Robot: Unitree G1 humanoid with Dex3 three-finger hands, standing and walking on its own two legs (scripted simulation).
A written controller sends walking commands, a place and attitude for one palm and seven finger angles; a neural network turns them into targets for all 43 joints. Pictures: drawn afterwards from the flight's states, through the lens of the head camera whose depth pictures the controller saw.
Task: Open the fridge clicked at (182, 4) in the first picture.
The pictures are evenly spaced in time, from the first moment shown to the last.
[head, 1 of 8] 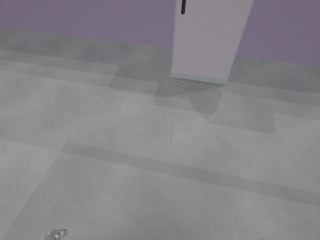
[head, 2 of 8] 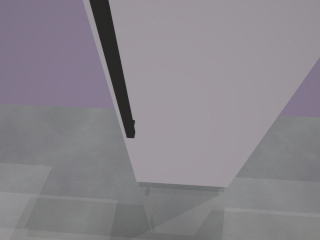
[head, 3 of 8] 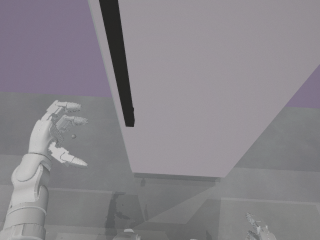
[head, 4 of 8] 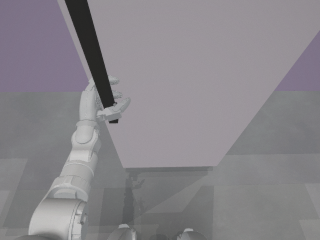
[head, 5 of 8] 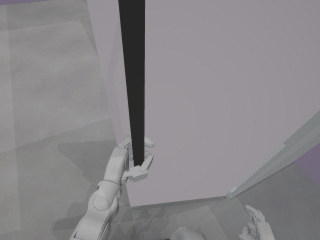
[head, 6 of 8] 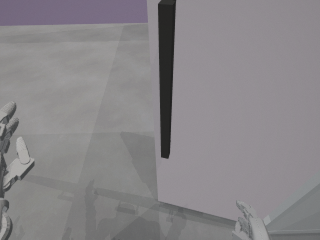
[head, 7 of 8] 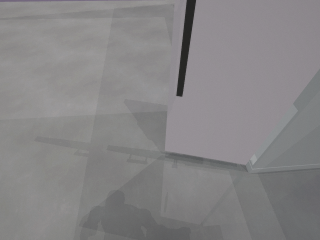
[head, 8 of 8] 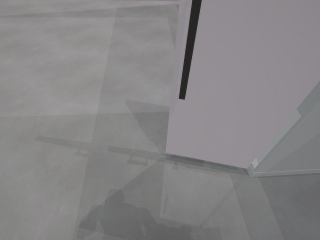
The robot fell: no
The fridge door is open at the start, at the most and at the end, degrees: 0 82 74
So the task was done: yes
